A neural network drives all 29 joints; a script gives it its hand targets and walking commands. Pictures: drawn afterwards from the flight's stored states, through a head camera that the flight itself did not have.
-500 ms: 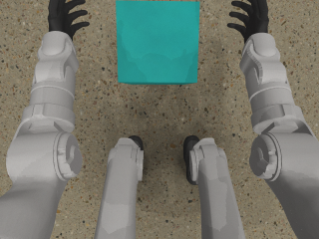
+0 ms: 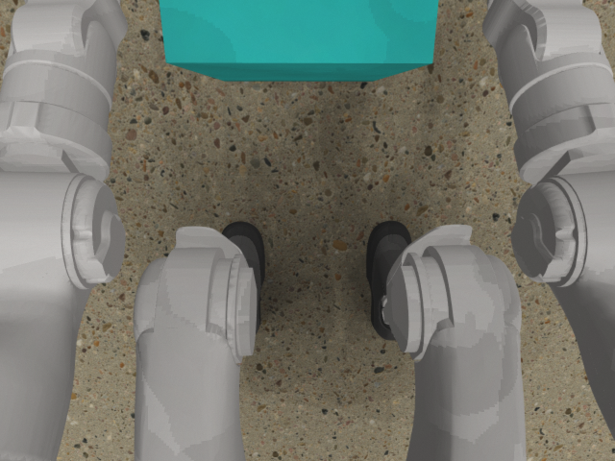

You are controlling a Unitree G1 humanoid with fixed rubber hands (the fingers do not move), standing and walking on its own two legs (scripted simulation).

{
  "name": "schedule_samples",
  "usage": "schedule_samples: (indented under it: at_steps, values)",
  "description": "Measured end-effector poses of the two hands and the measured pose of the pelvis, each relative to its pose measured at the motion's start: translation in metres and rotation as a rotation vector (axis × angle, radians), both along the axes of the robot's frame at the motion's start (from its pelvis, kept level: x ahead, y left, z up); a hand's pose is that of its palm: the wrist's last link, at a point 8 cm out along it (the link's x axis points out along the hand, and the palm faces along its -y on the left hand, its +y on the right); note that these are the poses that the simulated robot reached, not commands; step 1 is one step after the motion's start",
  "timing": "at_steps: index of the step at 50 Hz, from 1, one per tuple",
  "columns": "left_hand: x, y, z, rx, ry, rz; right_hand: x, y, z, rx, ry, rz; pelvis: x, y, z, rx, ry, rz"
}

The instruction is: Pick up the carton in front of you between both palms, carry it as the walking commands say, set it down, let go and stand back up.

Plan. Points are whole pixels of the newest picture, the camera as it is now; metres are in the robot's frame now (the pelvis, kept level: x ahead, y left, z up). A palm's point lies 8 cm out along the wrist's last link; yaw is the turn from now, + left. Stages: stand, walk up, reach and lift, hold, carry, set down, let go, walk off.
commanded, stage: reach and lift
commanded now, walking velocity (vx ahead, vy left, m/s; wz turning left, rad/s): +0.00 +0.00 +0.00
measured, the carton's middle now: out of the picture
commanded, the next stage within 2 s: none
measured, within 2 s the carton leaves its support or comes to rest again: leaves its support in 0.84 s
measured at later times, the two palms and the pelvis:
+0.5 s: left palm out of the picture +0.55 +0.18 -0.18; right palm out of the picture +0.56 -0.13 -0.18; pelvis +0.00 +0.00 +0.00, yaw +0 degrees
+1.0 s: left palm out of the picture +0.53 +0.18 -0.09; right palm out of the picture +0.55 -0.12 -0.09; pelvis +0.01 +0.00 +0.01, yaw +1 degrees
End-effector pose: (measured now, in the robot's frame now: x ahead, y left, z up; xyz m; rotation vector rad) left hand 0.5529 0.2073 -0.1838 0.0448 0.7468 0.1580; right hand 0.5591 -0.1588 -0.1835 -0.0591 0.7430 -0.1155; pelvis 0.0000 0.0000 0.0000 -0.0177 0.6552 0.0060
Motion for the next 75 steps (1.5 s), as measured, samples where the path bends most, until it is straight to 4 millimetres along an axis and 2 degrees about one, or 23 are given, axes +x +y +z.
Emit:
schedule_samples:
  at_steps: [4,8,16,20,24,38,42,45,49,54,58,67,75]
  values:
    - [0.003,-0.001,-0.005,-0.002,-0.017,0.001,0.004,0.002,-0.005,0.0,-0.013,0.011,0.005,0.0,-0.006,0.001,-0.005,-0.003]
    - [0.003,-0.001,-0.002,0.001,-0.036,0.002,0.007,0.007,-0.002,0.008,-0.036,0.019,0.008,-0.001,-0.01,0.003,-0.001,-0.002]
    - [-0.003,-0.004,0.004,-0.006,-0.026,-0.004,0.001,0.012,0.004,0.015,-0.025,0.023,0.003,-0.002,-0.009,0.004,-0.004,0.002]
    - [-0.003,-0.013,0.005,-0.016,-0.025,-0.022,0.0,0.017,0.005,0.024,-0.026,0.036,-0.001,-0.003,-0.008,0.004,-0.011,-0.001]
    - [-0.001,-0.027,0.004,-0.029,-0.027,-0.031,0.001,0.034,0.005,0.039,-0.029,0.056,-0.004,-0.003,-0.005,0.005,-0.024,-0.001]
    - [0.0,-0.028,0.004,-0.058,-0.014,-0.045,0.001,0.033,0.004,0.065,-0.018,0.026,0.003,-0.002,-0.015,0.006,-0.043,-0.007]
    - [-0.005,-0.031,0.01,-0.046,-0.013,-0.025,0.002,0.034,0.014,0.041,-0.018,-0.002,0.007,-0.002,-0.015,0.006,-0.022,-0.006]
    - [-0.009,-0.032,0.029,-0.039,-0.034,0.006,-0.002,0.036,0.034,0.046,-0.042,-0.01,0.008,-0.002,-0.01,0.005,-0.002,-0.002]
    - [-0.016,-0.03,0.076,-0.053,-0.076,0.021,-0.01,0.037,0.079,0.056,-0.083,-0.014,0.007,-0.003,0.003,0.003,0.028,0.005]
    - [-0.032,-0.029,0.136,-0.061,-0.072,0.033,-0.026,0.039,0.136,0.071,-0.079,-0.021,0.001,-0.005,0.031,0.004,0.062,0.012]
    - [-0.045,-0.031,0.171,-0.054,-0.048,0.026,-0.039,0.037,0.171,0.061,-0.055,-0.015,-0.005,-0.006,0.057,0.005,0.077,0.015]
    - [-0.057,-0.035,0.219,-0.05,-0.055,0.021,-0.051,0.032,0.221,0.058,-0.063,-0.018,-0.012,-0.008,0.098,0.007,0.093,0.014]
    - [-0.065,-0.036,0.259,-0.056,-0.066,0.028,-0.058,0.032,0.26,0.062,-0.073,-0.019,-0.001,-0.008,0.13,0.007,0.09,0.016]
